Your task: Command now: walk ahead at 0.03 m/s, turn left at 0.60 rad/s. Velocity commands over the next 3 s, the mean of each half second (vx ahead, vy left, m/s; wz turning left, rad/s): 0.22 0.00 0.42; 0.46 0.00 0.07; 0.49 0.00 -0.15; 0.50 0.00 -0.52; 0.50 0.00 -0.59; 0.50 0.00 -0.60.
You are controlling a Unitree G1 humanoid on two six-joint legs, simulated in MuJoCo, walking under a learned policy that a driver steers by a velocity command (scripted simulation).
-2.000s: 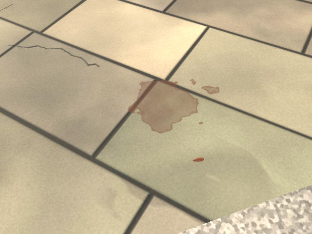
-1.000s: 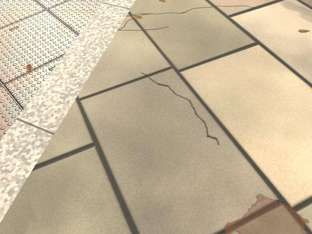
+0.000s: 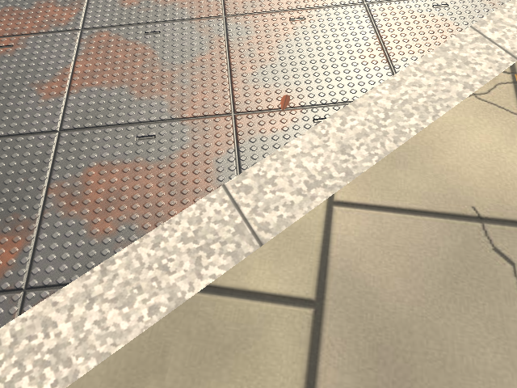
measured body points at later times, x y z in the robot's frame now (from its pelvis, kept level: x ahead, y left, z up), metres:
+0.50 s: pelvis +0.08 +0.06 +0.01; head +0.09 +0.10 +0.46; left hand +0.19 +0.37 -0.10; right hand +0.17 -0.20 -0.09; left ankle -0.02 +0.14 -0.74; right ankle +0.25 -0.08 -0.67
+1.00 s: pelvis +0.36 +0.06 +0.01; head +0.38 +0.07 +0.46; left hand +0.35 +0.34 -0.12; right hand +0.56 -0.17 -0.09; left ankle +0.42 +0.25 -0.67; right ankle +0.36 -0.03 -0.74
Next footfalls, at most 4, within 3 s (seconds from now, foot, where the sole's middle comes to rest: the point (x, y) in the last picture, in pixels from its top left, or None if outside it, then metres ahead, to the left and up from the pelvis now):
0.22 left None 0.02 0.14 -0.78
0.72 right None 0.40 -0.02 -0.78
1.24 left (181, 313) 0.65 0.28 -0.78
1.78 right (259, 218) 0.96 0.07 -0.78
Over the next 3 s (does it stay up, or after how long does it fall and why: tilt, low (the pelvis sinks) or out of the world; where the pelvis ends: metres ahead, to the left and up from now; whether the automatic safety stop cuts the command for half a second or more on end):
stays up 1.39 -0.07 0.00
